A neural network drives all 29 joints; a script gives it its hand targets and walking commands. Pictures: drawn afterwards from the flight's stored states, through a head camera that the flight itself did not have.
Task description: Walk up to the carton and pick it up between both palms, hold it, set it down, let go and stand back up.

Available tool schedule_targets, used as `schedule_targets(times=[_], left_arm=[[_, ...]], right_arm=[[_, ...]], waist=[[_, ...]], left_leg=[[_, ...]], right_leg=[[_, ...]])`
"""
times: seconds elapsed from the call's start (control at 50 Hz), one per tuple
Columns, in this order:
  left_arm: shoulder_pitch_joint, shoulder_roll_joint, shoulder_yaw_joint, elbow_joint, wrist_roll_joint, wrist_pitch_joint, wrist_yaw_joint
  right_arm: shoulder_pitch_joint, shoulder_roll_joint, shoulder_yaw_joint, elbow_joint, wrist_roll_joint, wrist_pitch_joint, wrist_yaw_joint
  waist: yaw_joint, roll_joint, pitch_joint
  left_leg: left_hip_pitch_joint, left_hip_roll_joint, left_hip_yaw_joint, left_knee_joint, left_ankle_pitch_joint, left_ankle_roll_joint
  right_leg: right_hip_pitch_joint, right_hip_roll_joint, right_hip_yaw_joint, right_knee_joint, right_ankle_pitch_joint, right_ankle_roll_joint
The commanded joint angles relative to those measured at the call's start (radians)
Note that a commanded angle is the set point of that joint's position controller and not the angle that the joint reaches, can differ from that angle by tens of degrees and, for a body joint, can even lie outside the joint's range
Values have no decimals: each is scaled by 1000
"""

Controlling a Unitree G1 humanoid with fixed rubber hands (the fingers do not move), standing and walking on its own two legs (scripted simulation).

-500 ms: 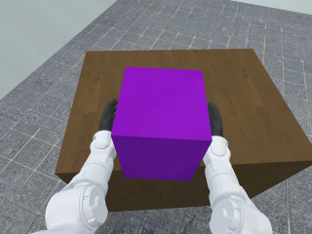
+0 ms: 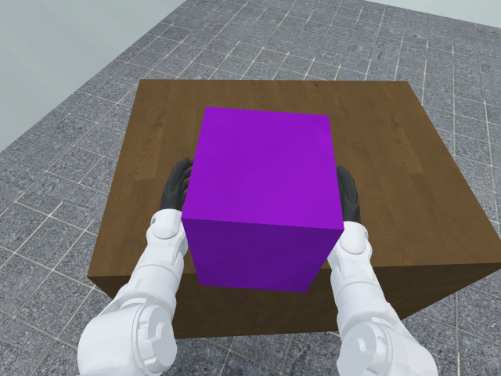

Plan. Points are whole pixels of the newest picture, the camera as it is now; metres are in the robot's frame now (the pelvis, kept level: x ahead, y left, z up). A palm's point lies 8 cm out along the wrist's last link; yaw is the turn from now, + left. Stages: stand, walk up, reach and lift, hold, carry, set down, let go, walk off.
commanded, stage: reach and lift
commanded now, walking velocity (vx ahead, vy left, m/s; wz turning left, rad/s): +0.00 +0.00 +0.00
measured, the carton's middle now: (259, 206) +0.41 +0.00 +0.01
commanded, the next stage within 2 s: none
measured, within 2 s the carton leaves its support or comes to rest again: leaves its support in 1.32 s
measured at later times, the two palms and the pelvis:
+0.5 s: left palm (174, 204) +0.40 +0.15 +0.03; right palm (345, 214) +0.39 -0.15 +0.03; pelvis +0.00 +0.00 +0.00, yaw +0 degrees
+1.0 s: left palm (173, 207) +0.40 +0.15 +0.03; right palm (346, 215) +0.39 -0.15 +0.04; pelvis -0.01 +0.00 +0.00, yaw +1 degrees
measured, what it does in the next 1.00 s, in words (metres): stands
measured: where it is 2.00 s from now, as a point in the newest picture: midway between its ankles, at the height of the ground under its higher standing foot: outside the picture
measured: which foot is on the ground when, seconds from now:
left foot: down 0.00-1.00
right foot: down 0.00-1.00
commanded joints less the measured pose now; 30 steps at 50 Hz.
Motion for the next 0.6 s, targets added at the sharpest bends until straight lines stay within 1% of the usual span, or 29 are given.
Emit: schedule_targets(times=[0.0, 0.04, 0.08, 0.14, 0.18, 0.24, 0.3, 0.32, 0.36, 0.44, 0.54, 0.58], left_arm=[[-554, -476, -188, -37, 58, -29, -84], [-554, -479, -187, -37, 56, -29, -86], [-556, -480, -190, -40, 52, -29, -86], [-562, -482, -196, -36, 48, -28, -86], [-562, -482, -188, -34, 53, -24, -88], [-557, -487, -203, -36, 48, -21, -86], [-551, -487, -203, -34, 52, -20, -83], [-554, -492, -205, -38, 50, -18, -84], [-553, -494, -206, -36, 49, -17, -84], [-574, -506, -224, -47, 39, -28, -78], [-583, -517, -239, -40, 31, -48, -74], [-602, -530, -254, -48, 22, -63, -73]], right_arm=[[-575, 497, 349, 29, -80, -41, 127], [-581, 503, 356, 17, -81, -44, 127], [-573, 501, 359, 28, -81, -43, 125], [-575, 496, 350, 37, -83, -41, 124], [-574, 499, 349, 39, -88, -38, 123], [-584, 496, 360, 31, -81, -45, 121], [-577, 500, 370, 48, -76, -45, 122], [-577, 500, 369, 49, -77, -46, 121], [-579, 495, 374, 48, -79, -49, 120], [-592, 496, 376, 49, -80, -61, 117], [-611, 500, 403, 50, -75, -87, 112], [-621, 502, 413, 45, -73, -104, 110]], waist=[[29, 21, -612], [30, 15, -611], [23, 14, -618], [14, 19, -611], [14, 13, -598], [19, 21, -620], [20, 22, -609], [15, 26, -603], [13, 21, -603], [10, 31, -632], [14, 21, -669], [4, 24, -697]], left_leg=[[183, -11, 70, -6, 360, -11], [169, -13, 72, -11, 349, -6], [165, -13, 73, -14, 344, -5], [175, -9, 69, -22, 330, -5], [178, -11, 72, -24, 317, -2], [186, -9, 68, -22, 343, -4], [178, -10, 68, -25, 336, -4], [178, -10, 68, -26, 336, -6], [185, -9, 67, -27, 338, -5], [193, -7, 65, -29, 337, -10], [184, -6, 62, -22, 365, -12], [182, -6, 59, -17, 379, -16]], right_leg=[[430, -31, -46, 66, 556, 46], [442, -35, -43, 67, 564, 48], [448, -35, -44, 66, 572, 47], [434, -35, -45, 59, 544, 46], [431, -34, -47, 54, 539, 48], [432, -34, -48, 54, 557, 44], [442, -35, -44, 54, 567, 43], [441, -34, -47, 55, 571, 43], [435, -33, -48, 52, 572, 43], [420, -32, -52, 46, 558, 39], [437, -33, -53, 56, 619, 42], [446, -34, -52, 62, 647, 42]])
